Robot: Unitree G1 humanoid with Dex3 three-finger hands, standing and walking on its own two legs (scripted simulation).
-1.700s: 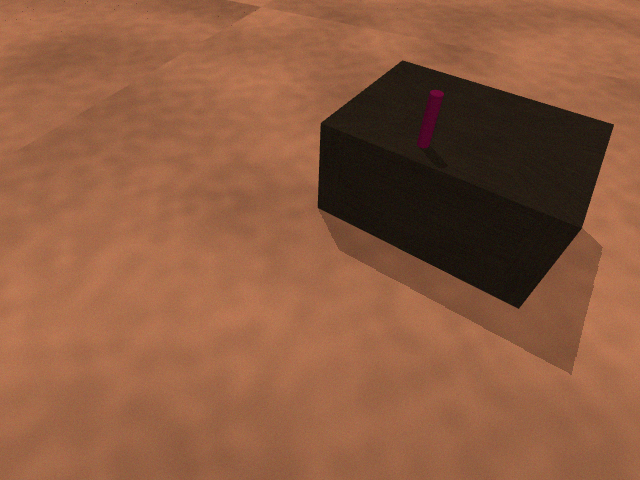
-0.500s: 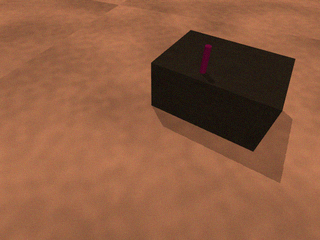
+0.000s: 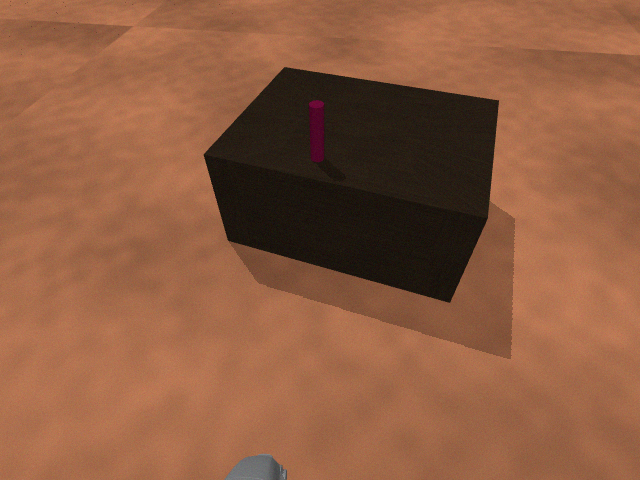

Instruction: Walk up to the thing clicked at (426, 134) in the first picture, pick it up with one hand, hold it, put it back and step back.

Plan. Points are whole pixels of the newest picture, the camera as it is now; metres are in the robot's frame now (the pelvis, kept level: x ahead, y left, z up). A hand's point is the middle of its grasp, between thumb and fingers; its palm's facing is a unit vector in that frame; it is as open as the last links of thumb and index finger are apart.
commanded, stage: walk up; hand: left
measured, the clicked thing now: (317, 132) +1.12 +0.12 -0.22
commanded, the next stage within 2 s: none
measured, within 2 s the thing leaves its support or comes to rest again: neither
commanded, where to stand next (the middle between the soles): +0.66 +0.04 m, yaw -15 degrees
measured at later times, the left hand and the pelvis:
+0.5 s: hand (166, 314) +0.38 +0.31 -0.12, palm faces -0.24 -0.90 -0.38, open 7.4 cm; pelvis +0.23 +0.06 +0.01, yaw -8 degrees
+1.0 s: hand (188, 258) +0.51 +0.31 -0.13, palm faces -0.24 -0.88 -0.41, open 7.4 cm; pelvis +0.42 +0.05 +0.00, yaw -14 degrees
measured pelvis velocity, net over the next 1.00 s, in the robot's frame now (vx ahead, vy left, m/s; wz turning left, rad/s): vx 0.42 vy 0.05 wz -0.24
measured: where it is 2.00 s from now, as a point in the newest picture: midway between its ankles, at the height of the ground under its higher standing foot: (319, 351)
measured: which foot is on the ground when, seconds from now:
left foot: up 0.00-0.14, down 0.16-0.64, up 0.66-1.00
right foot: down 0.00-0.18, up 0.20-0.60, down 0.62-1.00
